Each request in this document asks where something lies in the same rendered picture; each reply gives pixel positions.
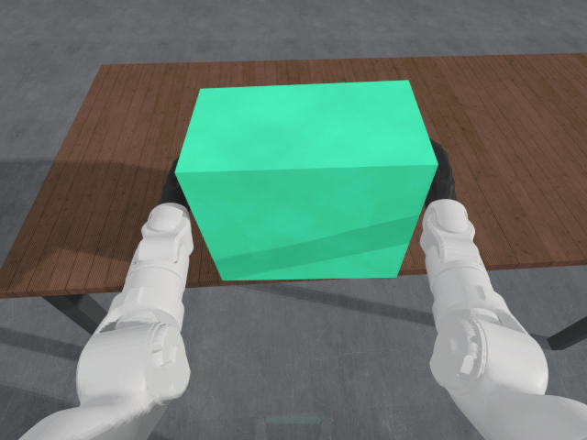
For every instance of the left robot hand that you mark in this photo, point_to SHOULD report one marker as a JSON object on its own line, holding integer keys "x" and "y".
{"x": 172, "y": 191}

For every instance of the robot left upper arm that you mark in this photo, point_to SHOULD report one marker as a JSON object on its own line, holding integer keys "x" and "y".
{"x": 126, "y": 380}

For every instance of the robot right forearm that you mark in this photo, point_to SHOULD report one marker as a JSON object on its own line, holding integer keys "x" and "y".
{"x": 457, "y": 277}

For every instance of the right robot hand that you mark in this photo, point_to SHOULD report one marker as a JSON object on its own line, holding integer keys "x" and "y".
{"x": 443, "y": 184}

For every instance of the robot right upper arm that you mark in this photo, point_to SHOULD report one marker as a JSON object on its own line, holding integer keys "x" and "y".
{"x": 497, "y": 377}

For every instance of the carton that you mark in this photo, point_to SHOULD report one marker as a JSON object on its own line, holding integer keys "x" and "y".
{"x": 307, "y": 181}

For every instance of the table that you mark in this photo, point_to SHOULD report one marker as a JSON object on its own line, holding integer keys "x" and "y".
{"x": 514, "y": 128}

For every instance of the robot left forearm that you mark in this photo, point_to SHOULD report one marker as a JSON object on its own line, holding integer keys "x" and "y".
{"x": 157, "y": 275}

